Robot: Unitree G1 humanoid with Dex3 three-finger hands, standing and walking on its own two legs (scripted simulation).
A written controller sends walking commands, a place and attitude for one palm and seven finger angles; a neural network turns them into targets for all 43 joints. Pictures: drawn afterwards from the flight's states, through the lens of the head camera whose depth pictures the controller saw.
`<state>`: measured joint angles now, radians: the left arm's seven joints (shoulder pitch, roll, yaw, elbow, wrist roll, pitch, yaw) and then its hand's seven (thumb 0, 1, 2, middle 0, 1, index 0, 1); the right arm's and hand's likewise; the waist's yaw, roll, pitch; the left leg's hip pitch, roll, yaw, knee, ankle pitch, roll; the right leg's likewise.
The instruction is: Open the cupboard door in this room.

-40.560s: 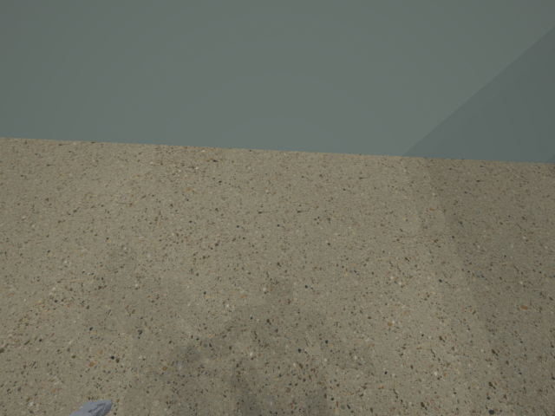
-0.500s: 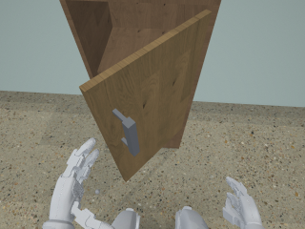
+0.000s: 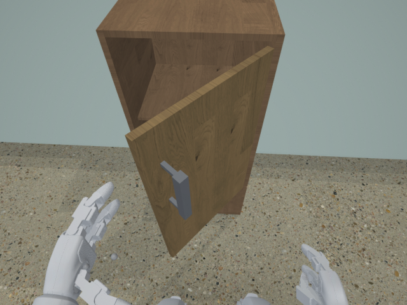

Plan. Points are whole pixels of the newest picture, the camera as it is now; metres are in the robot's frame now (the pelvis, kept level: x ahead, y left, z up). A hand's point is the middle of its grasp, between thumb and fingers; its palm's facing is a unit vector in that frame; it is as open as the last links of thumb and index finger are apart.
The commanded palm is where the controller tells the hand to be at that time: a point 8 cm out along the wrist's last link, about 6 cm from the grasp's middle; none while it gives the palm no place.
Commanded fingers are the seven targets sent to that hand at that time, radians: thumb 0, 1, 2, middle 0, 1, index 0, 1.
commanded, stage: draw the hand back to the body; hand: left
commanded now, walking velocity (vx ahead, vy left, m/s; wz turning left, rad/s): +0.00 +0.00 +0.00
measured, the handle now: (176, 191) +0.34 +0.08 +0.03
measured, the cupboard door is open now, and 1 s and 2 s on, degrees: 49 49 49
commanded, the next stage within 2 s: step back with the hand held close in 1.22 s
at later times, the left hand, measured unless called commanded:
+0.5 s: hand (42, 225) +0.20 +0.23 +0.16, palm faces +0.30 -0.87 -0.40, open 13.2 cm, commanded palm +0.16 +0.28 +0.18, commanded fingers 0.00 0.34 0.66 -0.18 -0.30 -0.18 -0.30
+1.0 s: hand out of the picture +0.22 +0.26 +0.23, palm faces +0.46 -0.79 -0.41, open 7.8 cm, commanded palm +0.17 +0.30 +0.24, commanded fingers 0.00 0.90 0.90 -0.20 -0.30 -0.20 -0.30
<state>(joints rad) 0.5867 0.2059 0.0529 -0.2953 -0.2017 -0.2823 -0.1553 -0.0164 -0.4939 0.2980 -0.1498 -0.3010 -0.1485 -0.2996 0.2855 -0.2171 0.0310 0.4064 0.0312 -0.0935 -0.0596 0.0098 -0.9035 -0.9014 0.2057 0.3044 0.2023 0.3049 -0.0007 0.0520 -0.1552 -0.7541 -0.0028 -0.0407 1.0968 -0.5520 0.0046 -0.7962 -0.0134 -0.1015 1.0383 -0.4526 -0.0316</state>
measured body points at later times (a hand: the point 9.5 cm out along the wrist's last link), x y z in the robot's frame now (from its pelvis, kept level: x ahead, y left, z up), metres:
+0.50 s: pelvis +0.03 +0.01 +0.06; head +0.01 -0.01 +0.51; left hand +0.18 +0.28 +0.18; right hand +0.21 -0.20 -0.02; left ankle -0.01 +0.11 -0.66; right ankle +0.04 -0.11 -0.66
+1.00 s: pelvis +0.03 +0.00 +0.08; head +0.00 -0.02 +0.53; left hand +0.19 +0.30 +0.26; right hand +0.21 -0.22 -0.01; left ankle +0.00 +0.11 -0.66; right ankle +0.04 -0.11 -0.66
